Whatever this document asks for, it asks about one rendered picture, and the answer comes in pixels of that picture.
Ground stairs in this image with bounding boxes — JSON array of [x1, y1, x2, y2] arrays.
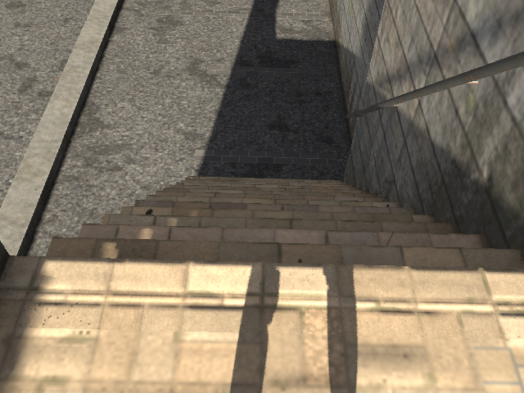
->
[[46, 176, 524, 269]]

